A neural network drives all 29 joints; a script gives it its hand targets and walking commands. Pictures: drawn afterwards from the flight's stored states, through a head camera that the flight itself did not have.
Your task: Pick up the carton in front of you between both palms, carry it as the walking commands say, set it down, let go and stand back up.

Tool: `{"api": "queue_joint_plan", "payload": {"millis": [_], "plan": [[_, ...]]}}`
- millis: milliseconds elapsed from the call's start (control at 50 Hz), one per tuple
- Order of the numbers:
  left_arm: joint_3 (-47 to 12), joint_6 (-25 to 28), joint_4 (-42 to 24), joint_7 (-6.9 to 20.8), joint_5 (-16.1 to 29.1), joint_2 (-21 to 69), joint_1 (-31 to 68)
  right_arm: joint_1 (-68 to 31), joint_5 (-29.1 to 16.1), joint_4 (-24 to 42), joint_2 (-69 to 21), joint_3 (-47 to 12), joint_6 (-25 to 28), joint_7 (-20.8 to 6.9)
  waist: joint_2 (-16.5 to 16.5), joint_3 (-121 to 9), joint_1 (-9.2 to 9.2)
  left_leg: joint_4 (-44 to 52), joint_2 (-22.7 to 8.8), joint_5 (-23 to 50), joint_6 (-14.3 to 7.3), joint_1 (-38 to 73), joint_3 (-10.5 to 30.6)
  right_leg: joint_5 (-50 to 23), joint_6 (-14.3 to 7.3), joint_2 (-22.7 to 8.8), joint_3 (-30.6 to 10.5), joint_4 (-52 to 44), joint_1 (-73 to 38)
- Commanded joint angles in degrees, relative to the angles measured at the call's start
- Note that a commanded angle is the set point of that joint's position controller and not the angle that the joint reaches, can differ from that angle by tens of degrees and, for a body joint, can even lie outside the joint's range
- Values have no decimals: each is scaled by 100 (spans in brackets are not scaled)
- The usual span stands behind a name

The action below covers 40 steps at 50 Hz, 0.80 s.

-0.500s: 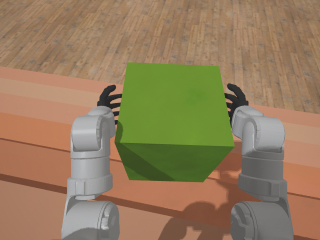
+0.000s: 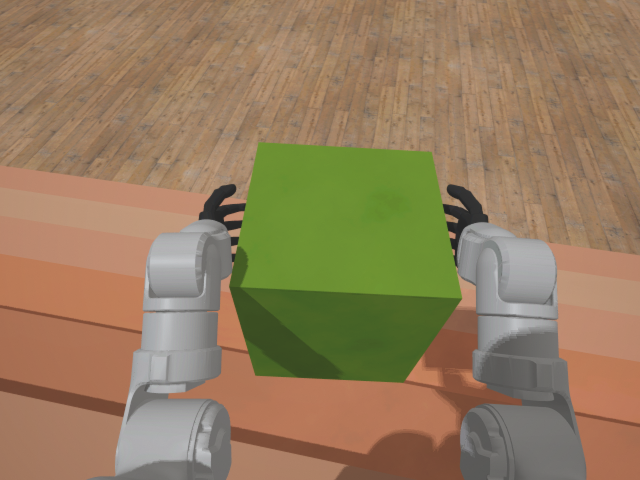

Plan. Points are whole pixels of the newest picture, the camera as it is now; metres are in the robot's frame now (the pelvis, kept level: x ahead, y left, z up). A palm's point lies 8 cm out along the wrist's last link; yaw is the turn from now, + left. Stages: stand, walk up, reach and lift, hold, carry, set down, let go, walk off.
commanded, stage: carry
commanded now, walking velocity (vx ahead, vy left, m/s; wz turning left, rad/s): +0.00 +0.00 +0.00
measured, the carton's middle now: (336, 272) +0.36 +0.00 +0.04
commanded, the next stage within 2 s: none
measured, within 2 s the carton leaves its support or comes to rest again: neither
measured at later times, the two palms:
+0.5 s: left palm (199, 269) +0.31 +0.15 +0.13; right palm (485, 273) +0.31 -0.15 +0.13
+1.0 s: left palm (203, 288) +0.29 +0.14 +0.12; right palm (491, 292) +0.29 -0.15 +0.12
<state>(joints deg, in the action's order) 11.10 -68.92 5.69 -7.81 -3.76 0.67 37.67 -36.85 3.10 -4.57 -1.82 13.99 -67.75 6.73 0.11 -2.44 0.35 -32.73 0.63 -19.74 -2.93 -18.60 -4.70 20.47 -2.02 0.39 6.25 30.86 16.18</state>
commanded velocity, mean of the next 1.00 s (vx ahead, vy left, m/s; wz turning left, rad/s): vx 0.00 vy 0.00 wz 0.00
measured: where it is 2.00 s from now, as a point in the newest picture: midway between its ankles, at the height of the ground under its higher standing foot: outside the picture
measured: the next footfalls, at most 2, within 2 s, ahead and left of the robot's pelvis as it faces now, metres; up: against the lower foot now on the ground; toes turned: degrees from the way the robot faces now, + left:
none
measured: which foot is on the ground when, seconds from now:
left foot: down 0.00-1.00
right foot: down 0.00-1.00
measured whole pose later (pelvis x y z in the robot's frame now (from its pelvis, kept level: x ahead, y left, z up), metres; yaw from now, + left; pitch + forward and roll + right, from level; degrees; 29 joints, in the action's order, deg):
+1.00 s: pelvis -0.06 +0.00 +0.00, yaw -1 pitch +2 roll +0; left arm 10.1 -70.4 11.3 -7.8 -3.3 -0.7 37.6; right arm -37.1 3.1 -11.4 -0.9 12.6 -68.4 6.4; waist 1.0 -3.1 0.6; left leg -30.7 0.5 -14.4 -3.0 -18.2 -5.5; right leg 15.8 -2.6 0.3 5.9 30.8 16.9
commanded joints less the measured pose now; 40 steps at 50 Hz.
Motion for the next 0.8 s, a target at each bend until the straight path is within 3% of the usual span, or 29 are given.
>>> {"api": "queue_joint_plan", "payload": {"millis": [0,40,60,80,100,120,140,160,200,220,240,260,300,340,360,380,400,420,460,480,520,540,580,600,640,660,680,700,780], "plan": [[-3737,196,-708,1349,2325,6307,4109,-3918,-2396,341,-6138,-4054,24,-1462,305,-2833,-60,-158,-646,3372,-144,913,460,-4536,-85,-820,-544,229,-1379],[-3790,215,-744,1349,2545,6388,4001,-4090,-2528,575,-6260,-4063,37,-1382,132,-3003,-57,-199,-697,3009,-92,974,456,-4891,-245,-920,-646,272,-1421],[-3766,217,-824,1344,2490,6288,4109,-3932,-2419,512,-6184,-4032,31,-1388,398,-2888,-45,-153,-793,3122,-74,1053,606,-4579,-212,-987,-609,235,-1386],[-3809,225,-791,1374,2568,6326,4102,-4102,-2491,780,-6123,-4012,48,-1369,121,-2924,-23,-126,-879,2932,-167,1146,594,-4140,-267,-1013,-704,144,-1202],[-3776,218,-972,1380,2548,6165,4283,-3839,-2431,327,-6042,-4071,-5,-1343,117,-2908,-52,-18,-789,2911,-177,1162,574,-4060,-264,-997,-652,184,-1161],[-3712,186,-963,1333,2519,6069,4341,-3848,-2487,265,-6123,-3980,5,-1365,170,-2756,37,-36,-843,3529,-222,1105,691,-3794,-202,-857,-572,250,-1173],[-3818,116,-678,1335,2524,6317,4040,-3815,-2420,467,-6014,-3884,38,-1363,-211,-2801,37,29,-913,3637,-195,1368,628,-3520,-183,-920,-575,222,-958],[-3682,167,-798,1342,2478,6050,4036,-3824,-2466,339,-6161,-3917,-9,-1410,-171,-2797,44,-12,-956,3751,-253,1400,814,-3064,-137,-799,-647,89,-934],[-3719,166,-749,1348,2546,6195,4287,-3698,-2353,147,-6109,-3920,-21,-1442,-224,-2658,-28,170,-986,3392,-261,1369,785,-1941,-65,-644,-634,-109,-743],[-3680,143,-764,1360,2514,6170,4304,-3657,-2341,-28,-6048,-3723,-34,-1452,-409,-2504,4,466,-845,2574,-150,1126,723,-1758,-136,-786,-670,-157,-736],[-3618,88,-464,1370,2433,6114,4108,-3649,-2435,-12,-6075,-3750,-18,-1473,-278,-2366,29,511,-868,2401,-118,1030,743,-1386,-88,-660,-650,-250,-754],[-3684,189,-797,1367,2589,6297,4381,-3791,-2414,278,-6173,-3786,-2,-1505,-51,-2408,28,613,-847,2135,-151,1098,746,-1462,-98,-734,-706,-308,-756],[-3566,139,-284,1434,2465,6204,4195,-3875,-2334,53,-6043,-3613,9,-1489,-214,-2147,118,645,-893,2021,-135,958,803,-1683,-133,-782,-694,-339,-759],[-3473,192,-212,1438,2454,6301,4088,-3936,-2379,63,-6152,-3851,12,-1481,247,-2333,15,547,-892,2316,-118,999,785,-1981,-61,-726,-585,-194,-976],[-3468,211,-379,1430,2487,6269,4288,-4078,-2441,84,-6189,-3806,25,-1441,69,-2434,-54,449,-866,2405,-145,1029,696,-2129,-54,-744,-625,-253,-847],[-3492,145,-221,1414,2469,6265,4122,-3842,-2413,-52,-6142,-3794,-8,-1444,142,-2460,61,492,-937,2584,-175,1032,846,-2157,-101,-753,-657,-222,-1001],[-3441,166,-428,1400,2521,6168,4371,-3920,-2426,-138,-6145,-3693,-25,-1431,51,-2378,-45,407,-826,2626,-112,954,624,-2332,-54,-732,-556,-136,-944],[-3402,115,-29,1376,2397,6323,3966,-3826,-2383,-218,-6145,-3544,-23,-1445,-117,-2413,-55,473,-792,2303,-157,1049,609,-2246,-85,-825,-696,-231,-818],[-3530,157,-456,1390,2480,6235,4418,-3647,-2316,-258,-6199,-3548,-40,-1502,-67,-2131,92,541,-877,2073,-104,738,819,-2013,-29,-709,-696,-427,-809],[-3279,112,8,1406,2456,6256,4196,-3837,-2294,-351,-6095,-3539,-39,-1474,-133,-2171,-30,607,-808,1849,-91,934,692,-1709,-23,-730,-685,-414,-717],[-3313,147,-26,1439,2349,6180,4164,-4013,-2270,-241,-6195,-3539,-12,-1433,-242,-2169,23,547,-787,2074,-120,870,715,-1977,-62,-777,-719,-386,-726],[-3314,141,-124,1398,2398,6259,4464,-4059,-2297,-285,-6171,-3532,-6,-1456,-70,-2047,-61,600,-813,1991,-136,684,728,-1885,-94,-738,-699,-425,-756],[-3352,137,-76,1391,2528,6409,4292,-3948,-2382,-216,-6171,-3518,-3,-1453,-106,-2176,5,638,-870,1639,-119,805,711,-1662,-136,-822,-821,-541,-747],[-3156,148,1,1381,2422,6233,4196,-4055,-2379,-315,-6196,-3545,-23,-1467,95,-1892,7,669,-835,1461,-75,624,762,-1681,-137,-818,-790,-552,-568],[-3252,189,12,1389,2498,6364,4229,-4015,-2380,-197,-6061,-3555,22,-1442,84,-2317,-45,640,-879,2096,-130,849,789,-1699,-99,-769,-673,-268,-743],[-3204,203,-45,1387,2426,6368,4226,-4248,-2481,-98,-6251,-3537,13,-1422,11,-2283,79,669,-956,1982,-180,872,821,-1554,-118,-748,-722,-319,-681],[-3301,153,-18,1359,2443,6328,4273,-3980,-2376,-269,-6176,-3391,10,-1416,-455,-2151,32,591,-958,2235,-133,804,827,-1393,-41,-658,-697,-484,-490],[-3210,171,-132,1374,2406,6160,4186,-4303,-2464,23,-6197,-3505,6,-1423,-351,-2286,11,638,-852,2162,-116,985,791,-1401,-78,-682,-701,-254,-561],[-3287,171,-341,1377,2373,5995,4577,-3926,-2424,-517,-6307,-3528,-33,-1476,84,-2452,-5,538,-909,2118,-155,1015,751,-1619,-137,-748,-696,-231,-751]]}}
